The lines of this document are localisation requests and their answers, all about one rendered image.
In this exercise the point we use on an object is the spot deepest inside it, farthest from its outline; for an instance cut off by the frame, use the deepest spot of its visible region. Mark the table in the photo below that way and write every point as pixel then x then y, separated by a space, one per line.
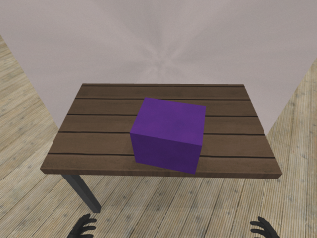
pixel 94 137

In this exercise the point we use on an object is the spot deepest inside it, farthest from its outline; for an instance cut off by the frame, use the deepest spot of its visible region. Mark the robot left hand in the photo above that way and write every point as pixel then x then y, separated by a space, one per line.
pixel 78 228

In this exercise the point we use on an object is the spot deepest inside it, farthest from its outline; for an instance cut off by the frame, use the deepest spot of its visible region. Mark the robot right hand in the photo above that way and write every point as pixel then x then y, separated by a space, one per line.
pixel 267 232

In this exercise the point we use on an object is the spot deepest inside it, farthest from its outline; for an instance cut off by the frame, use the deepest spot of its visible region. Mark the carton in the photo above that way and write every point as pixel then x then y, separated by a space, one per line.
pixel 168 134

